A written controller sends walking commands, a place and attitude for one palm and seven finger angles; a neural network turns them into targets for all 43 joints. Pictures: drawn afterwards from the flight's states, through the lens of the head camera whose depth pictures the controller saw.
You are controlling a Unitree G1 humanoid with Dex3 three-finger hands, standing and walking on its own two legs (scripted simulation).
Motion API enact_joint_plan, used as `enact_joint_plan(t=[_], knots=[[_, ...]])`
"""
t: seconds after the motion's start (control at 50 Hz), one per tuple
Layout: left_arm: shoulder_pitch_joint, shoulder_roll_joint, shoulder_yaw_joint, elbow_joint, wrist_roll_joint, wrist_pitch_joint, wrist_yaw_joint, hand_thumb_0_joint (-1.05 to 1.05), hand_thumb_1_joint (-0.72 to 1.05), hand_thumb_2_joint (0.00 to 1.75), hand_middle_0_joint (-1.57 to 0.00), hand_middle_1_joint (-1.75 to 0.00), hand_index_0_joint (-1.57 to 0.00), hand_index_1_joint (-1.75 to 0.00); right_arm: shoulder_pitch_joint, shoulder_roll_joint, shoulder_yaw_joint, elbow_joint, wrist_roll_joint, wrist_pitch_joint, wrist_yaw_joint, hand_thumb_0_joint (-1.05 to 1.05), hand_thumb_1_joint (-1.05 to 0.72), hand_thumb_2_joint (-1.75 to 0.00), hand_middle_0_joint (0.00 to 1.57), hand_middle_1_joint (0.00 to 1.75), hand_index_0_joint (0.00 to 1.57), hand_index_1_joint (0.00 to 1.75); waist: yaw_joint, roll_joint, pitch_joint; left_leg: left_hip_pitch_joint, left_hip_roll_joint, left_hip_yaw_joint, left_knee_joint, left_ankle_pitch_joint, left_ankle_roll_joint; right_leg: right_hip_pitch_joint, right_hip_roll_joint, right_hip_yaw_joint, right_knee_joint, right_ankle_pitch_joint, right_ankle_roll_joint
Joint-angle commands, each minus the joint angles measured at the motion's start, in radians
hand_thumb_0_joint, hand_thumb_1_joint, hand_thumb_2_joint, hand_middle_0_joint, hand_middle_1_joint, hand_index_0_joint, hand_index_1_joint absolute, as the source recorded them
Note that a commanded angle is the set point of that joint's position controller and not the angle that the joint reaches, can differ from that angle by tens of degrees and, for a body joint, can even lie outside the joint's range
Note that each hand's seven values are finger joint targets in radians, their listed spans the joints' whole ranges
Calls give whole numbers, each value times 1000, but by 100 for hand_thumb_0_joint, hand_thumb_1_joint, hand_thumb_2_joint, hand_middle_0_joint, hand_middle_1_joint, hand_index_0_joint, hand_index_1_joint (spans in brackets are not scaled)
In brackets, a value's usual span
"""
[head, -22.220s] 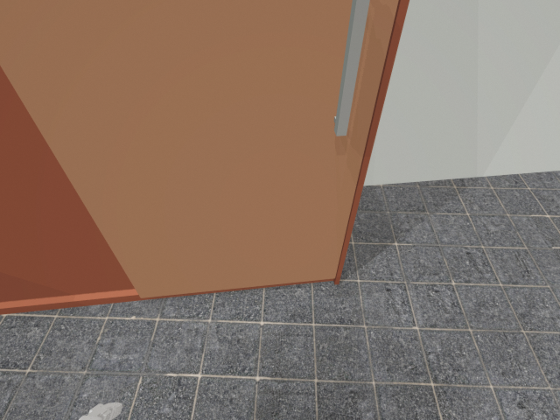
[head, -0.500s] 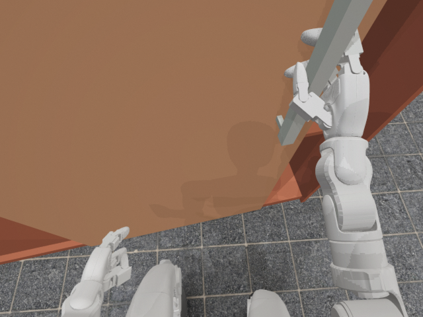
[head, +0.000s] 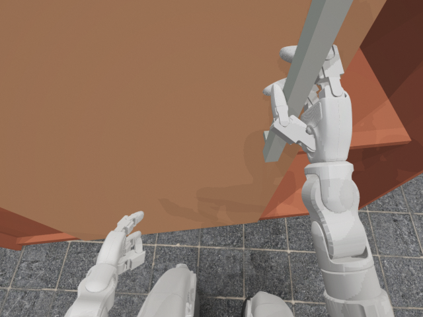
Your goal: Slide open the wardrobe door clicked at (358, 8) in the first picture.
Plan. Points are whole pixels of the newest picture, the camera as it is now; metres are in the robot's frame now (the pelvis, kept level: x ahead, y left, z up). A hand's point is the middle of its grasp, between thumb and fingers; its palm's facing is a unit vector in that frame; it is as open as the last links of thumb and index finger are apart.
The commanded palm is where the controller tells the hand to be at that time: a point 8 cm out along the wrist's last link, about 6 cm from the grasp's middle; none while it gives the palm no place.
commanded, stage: step sideways, sliding the door along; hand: right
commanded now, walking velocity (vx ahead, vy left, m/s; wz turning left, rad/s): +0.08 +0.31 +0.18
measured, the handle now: (289, 86) +0.40 -0.10 +0.19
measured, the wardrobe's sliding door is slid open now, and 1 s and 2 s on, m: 0.44 0.60 0.59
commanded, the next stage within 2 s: stop walking and hold the door there in 0.64 s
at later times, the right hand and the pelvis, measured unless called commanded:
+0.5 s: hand (145, 127) +0.34 +0.09 +0.18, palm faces +0.10 +0.99 -0.08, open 6.5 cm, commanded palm +0.31 +0.09 +0.17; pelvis -0.06 +0.19 +0.01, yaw +5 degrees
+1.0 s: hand (149, 123) +0.35 +0.08 +0.18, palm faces +0.45 +0.83 -0.31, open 6.7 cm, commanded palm +0.31 +0.04 +0.16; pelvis -0.08 +0.36 +0.00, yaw +5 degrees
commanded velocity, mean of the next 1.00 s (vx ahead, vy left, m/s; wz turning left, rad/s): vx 0.07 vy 0.10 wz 0.03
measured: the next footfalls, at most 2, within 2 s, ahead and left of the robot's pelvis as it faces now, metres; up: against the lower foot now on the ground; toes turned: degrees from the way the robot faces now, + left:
left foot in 0.26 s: +0.02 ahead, +0.27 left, +0.00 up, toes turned +9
right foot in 0.52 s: -0.01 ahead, +0.10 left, +0.00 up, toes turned -5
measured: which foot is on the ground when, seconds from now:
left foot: up 0.00-0.24, down 0.26-0.52, up 0.54-0.88, down 0.90-1.00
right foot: down 0.00-0.26, up 0.28-0.50, down 0.52-0.90, up 0.92-1.00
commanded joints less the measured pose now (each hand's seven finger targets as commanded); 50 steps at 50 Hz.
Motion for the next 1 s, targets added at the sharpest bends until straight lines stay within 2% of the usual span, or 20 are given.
enact_joint_plan(t=[0.0,0.18,0.22,0.24,0.26,0.3,0.4,0.46,0.48,0.5,0.52,0.54,0.66,0.72,0.74,0.8,0.86,0.9,0.94,0.98], knots=[[-37,136,53,-133,-6,-37,-15,0,90,90,-20,-30,-20,-30,-415,30,100,-274,-15,-122,68,0,-90,-90,45,140,45,140,92,-268,-560,-140,90,-48,104,6,-32,490,-379,171,-130,938,-161],[-27,112,37,-131,-39,-8,26,0,90,90,-20,-30,-20,-30,-348,-65,-14,-176,17,-94,48,0,-90,-90,45,140,45,140,104,-325,-506,265,18,101,-465,183,-38,294,-288,9,-45,674,-47],[-30,74,23,-128,-65,-16,29,0,90,90,-20,-30,-20,-30,-367,-124,-40,-206,11,-101,42,0,-90,-90,45,140,45,140,89,-47,-544,421,115,26,-672,573,-6,169,-136,-20,172,276,-35],[-65,34,13,-148,-66,-16,39,0,90,90,-20,-30,-20,-30,-360,-204,-95,-211,6,-96,28,0,-90,-90,45,140,45,140,72,269,-533,502,290,-203,-636,1022,90,-87,-9,-18,377,-268,-30],[-88,40,2,-133,-41,-27,51,0,90,90,-20,-30,-20,-30,-280,-235,-137,-161,9,-77,12,0,-90,-90,45,140,45,140,30,292,-565,440,376,-294,-644,1077,158,-141,64,71,558,-392,-43],[-66,53,9,-102,-31,-42,63,0,90,90,-20,-30,-20,-30,-338,-148,-71,-257,27,-86,12,0,-90,-90,45,140,45,140,51,360,-585,586,342,-222,-521,1223,184,-226,26,148,619,-376,10],[-45,65,7,-67,-19,9,67,0,90,90,-20,-30,-20,-30,-361,-191,-162,-188,37,-102,-10,0,-90,-90,45,140,45,140,62,231,-608,628,257,-107,-500,1126,159,-130,68,12,148,-155,17],[-35,85,24,-73,-29,5,74,0,90,90,-20,-30,-20,-30,-479,-57,8,-197,45,-103,13,0,-90,-90,45,140,45,140,95,72,-669,482,228,-102,-433,935,112,174,35,-2,-184,191,-5],[-25,98,31,-85,-32,3,72,0,90,90,-20,-30,-20,-30,-523,-20,53,-192,52,-111,27,0,-90,-90,45,140,45,140,109,-30,-678,313,187,-76,-349,712,72,355,-80,82,-245,382,-46],[-25,132,53,-102,-34,-1,60,0,90,90,-20,-30,-20,-30,-542,33,94,-177,64,-107,40,0,-90,-90,45,140,45,140,94,-260,-677,38,86,-19,-185,234,8,538,-346,361,-225,789,-161],[-17,126,53,-101,-39,4,35,0,90,90,-20,-30,-20,-30,-573,61,118,-122,56,-98,53,0,-90,-90,45,140,45,140,84,-273,-675,-26,51,-81,34,-45,-3,536,-474,494,-192,952,-261],[-26,150,56,-98,-47,10,13,0,90,90,-20,-30,-20,-30,-606,36,81,-45,48,-76,58,0,-90,-90,45,140,45,140,80,-177,-643,-42,41,-126,171,-38,4,448,-473,445,-199,755,-281],[18,164,63,-59,-38,15,24,0,90,90,-20,-30,-20,-30,-790,48,90,25,45,-22,52,0,-90,-90,45,140,45,140,87,-146,-560,-157,85,-19,358,83,-18,383,-363,226,-188,586,-220],[38,170,67,-55,-39,28,33,0,90,90,-20,-30,-20,-30,-789,31,61,105,48,-3,48,0,-90,-90,45,140,45,140,91,-272,-556,-62,87,61,137,62,-31,358,-306,114,-179,556,-170],[107,227,77,15,-33,60,62,0,90,90,-20,-30,-20,-30,-531,-549,-489,460,6,8,-12,0,-90,-90,45,140,45,140,64,-356,-573,-24,67,103,35,18,-48,340,-276,68,-169,601,-157],[98,205,37,-33,-42,40,68,0,90,90,-20,-30,-20,-30,-620,-434,-345,366,16,-16,15,0,-90,-90,45,140,45,140,79,-446,-565,174,35,164,-400,87,-38,265,-201,3,-57,560,-94],[90,184,15,-4,-49,21,85,0,90,90,-20,-30,-20,-30,-559,-611,-473,471,-5,-56,18,0,-90,-90,45,140,45,140,79,-170,-553,505,90,88,-692,472,-24,63,-71,10,124,266,-32],[43,146,2,-19,-51,10,96,0,90,90,-20,-30,-20,-30,-498,-799,-620,544,-25,-63,9,0,-90,-90,45,140,45,140,57,164,-566,708,360,-241,-642,1042,86,-264,47,27,401,-198,2],[39,193,15,-8,-50,5,122,0,90,90,-20,-30,-20,-30,-563,-891,-715,552,-15,-35,-3,0,-90,-90,45,140,45,140,24,354,-529,619,400,-347,-633,1101,117,-315,40,157,588,-229,2],[36,200,12,19,-47,-17,132,0,90,90,-20,-30,-20,-30,-518,-813,-698,613,9,-33,-10,0,-90,-90,45,140,45,140,33,317,-506,641,420,-224,-563,1065,118,-326,26,186,495,-204,-2]])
